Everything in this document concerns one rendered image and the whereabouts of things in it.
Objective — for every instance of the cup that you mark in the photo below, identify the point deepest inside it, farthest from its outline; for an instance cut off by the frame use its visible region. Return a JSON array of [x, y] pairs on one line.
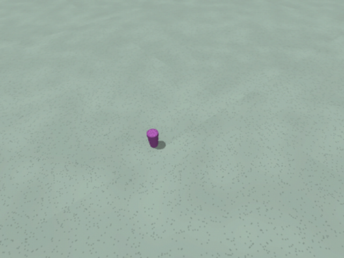
[[152, 136]]

